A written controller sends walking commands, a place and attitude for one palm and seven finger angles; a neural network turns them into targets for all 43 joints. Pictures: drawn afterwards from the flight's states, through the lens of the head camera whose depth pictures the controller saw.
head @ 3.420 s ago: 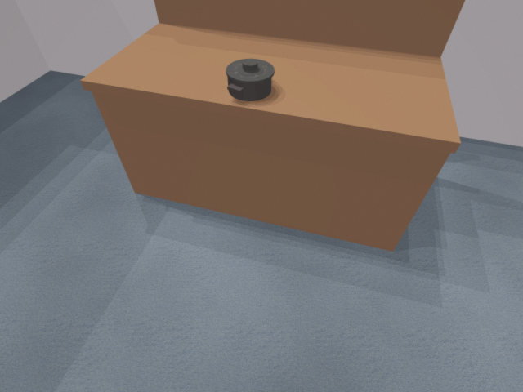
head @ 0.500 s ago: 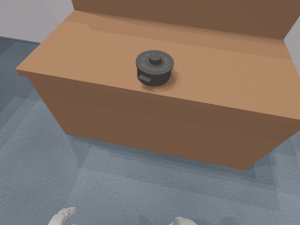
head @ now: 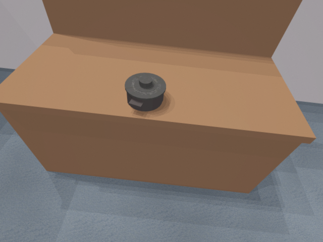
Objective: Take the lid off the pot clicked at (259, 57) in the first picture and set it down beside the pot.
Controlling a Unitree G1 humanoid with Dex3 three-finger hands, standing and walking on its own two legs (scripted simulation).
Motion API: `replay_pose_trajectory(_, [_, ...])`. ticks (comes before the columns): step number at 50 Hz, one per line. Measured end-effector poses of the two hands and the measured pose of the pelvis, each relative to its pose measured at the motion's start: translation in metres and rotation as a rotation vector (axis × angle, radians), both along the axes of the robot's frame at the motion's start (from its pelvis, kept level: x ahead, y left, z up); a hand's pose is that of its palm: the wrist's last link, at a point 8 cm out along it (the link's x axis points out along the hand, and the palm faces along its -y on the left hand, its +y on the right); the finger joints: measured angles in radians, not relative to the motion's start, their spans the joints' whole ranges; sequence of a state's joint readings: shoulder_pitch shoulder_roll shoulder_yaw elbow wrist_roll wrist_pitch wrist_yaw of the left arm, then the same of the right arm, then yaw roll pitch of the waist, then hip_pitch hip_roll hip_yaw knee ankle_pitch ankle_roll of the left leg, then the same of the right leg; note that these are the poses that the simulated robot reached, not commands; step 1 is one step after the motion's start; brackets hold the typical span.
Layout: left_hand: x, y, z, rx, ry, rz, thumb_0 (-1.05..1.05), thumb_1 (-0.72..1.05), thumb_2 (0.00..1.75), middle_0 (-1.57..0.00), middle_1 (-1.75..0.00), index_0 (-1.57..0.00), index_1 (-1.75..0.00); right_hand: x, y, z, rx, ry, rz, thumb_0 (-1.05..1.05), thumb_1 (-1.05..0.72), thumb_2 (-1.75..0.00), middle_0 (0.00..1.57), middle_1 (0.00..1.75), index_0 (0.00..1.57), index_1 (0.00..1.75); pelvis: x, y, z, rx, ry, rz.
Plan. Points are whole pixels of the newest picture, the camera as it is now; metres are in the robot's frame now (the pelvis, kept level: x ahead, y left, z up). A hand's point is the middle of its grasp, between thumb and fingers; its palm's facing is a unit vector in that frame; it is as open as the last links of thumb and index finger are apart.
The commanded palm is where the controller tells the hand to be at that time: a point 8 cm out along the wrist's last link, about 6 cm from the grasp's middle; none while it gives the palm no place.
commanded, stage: take the last steps up to it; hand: left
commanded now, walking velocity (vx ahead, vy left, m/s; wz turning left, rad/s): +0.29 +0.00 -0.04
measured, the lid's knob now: (145, 81) +0.70 +0.10 -0.01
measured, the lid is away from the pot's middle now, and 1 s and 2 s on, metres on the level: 0.00 0.00 0.00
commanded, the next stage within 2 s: come to a stop and stand still in 0.40 s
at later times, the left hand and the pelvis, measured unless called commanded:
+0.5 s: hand (120, 211) +0.24 +0.13 -0.16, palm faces +0.07 -0.98 -0.19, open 7.3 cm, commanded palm none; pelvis +0.15 -0.04 +0.00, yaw +1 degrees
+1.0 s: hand (103, 236) +0.17 +0.17 -0.17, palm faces +0.07 -0.97 -0.24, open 7.4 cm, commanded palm none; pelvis +0.19 -0.02 +0.00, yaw +0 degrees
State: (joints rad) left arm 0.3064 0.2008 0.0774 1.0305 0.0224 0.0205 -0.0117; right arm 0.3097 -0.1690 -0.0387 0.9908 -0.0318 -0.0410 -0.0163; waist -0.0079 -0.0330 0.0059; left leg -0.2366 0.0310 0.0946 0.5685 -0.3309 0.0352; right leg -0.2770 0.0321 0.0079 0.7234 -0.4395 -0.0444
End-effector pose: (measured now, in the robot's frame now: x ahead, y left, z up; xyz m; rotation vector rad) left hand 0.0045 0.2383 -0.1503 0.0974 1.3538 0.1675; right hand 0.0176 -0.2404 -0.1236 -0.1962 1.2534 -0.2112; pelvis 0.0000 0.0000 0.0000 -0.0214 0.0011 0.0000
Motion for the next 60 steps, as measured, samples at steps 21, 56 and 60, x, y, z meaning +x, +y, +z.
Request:
replay_pose_trajectory(21, [0.215,-0.056,0.008,0.013,-0.215,-0.097,0.01,0.91,0.90,-0.20,-0.30,-0.19,-0.30,0.013,0.010,-0.031,0.149,0.333,-0.124,0.01,-0.90,-0.90,0.20,0.30,0.20,0.30,0.129,-0.036,-0.013,0.024,-0.015,0.010])
replay_pose_trajectory(56, [0.147,-0.036,0.018,0.094,0.080,0.003,0.01,0.91,0.90,-0.20,-0.30,-0.20,-0.30,0.247,-0.013,-0.017,0.104,-0.088,0.041,0.00,-0.91,-0.90,0.20,0.30,0.20,0.30,0.186,-0.031,0.000,0.010,-0.027,0.006])
replay_pose_trajectory(60, [0.159,-0.039,0.011,0.085,0.013,0.001,0.01,0.91,0.90,-0.20,-0.30,-0.20,-0.30,0.223,-0.026,-0.021,0.076,-0.049,0.024,0.00,-0.91,-0.90,0.20,0.30,0.20,0.30,0.188,-0.032,-0.005,0.005,-0.038,0.019])
